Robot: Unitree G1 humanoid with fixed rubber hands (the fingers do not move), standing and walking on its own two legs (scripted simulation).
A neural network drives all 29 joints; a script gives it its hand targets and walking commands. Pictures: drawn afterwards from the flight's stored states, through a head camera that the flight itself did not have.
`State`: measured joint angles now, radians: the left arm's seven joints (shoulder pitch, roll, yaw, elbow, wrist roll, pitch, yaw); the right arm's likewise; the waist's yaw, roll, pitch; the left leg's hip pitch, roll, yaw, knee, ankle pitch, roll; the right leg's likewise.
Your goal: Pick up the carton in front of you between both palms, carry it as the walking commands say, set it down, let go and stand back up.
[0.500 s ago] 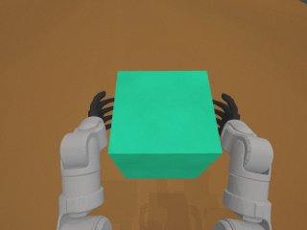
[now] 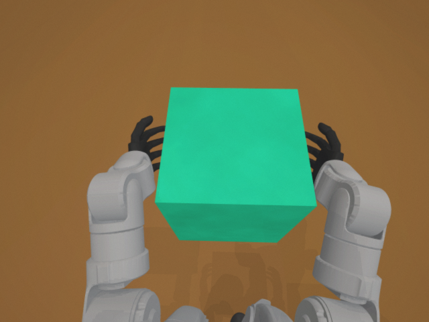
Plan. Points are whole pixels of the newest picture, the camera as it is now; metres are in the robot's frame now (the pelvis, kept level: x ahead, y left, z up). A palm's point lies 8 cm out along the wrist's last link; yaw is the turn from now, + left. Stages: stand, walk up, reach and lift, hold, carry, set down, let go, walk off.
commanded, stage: carry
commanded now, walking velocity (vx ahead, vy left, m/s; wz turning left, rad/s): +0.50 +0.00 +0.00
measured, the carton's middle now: (230, 174) +0.37 +0.04 +0.05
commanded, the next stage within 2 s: none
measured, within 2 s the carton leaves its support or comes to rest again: neither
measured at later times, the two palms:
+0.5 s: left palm (183, 30) +0.63 +0.18 +0.18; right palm (329, 48) +0.62 -0.12 +0.19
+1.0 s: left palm (211, 6) +0.84 +0.16 +0.15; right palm (324, 18) +0.85 -0.14 +0.14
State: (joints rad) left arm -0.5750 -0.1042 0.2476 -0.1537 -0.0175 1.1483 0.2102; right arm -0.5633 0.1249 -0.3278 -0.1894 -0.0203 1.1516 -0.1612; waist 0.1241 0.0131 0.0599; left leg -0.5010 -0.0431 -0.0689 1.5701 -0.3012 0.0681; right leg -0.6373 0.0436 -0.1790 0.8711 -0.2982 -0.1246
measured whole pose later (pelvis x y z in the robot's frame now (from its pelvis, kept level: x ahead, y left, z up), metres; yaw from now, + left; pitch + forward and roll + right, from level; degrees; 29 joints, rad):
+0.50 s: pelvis +0.28 +0.05 +0.04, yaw -1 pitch +4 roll +0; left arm -0.66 -0.07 0.34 0.02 0.04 1.24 0.17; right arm -0.67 0.11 -0.31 0.05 -0.06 1.21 -0.17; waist -0.04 -0.02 -0.08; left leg -0.46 0.00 0.14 0.59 -0.20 0.07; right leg -0.38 0.01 -0.03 1.14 -0.46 -0.03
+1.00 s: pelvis +0.56 +0.00 +0.07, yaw +1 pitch +5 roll +1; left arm -0.20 -0.14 0.14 -0.30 0.05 1.12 0.13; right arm -0.20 0.14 -0.14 -0.31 -0.05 1.13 -0.14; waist 0.01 0.00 -0.06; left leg -0.50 0.04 0.06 1.01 -0.37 -0.01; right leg -0.29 -0.03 -0.16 0.37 -0.17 -0.06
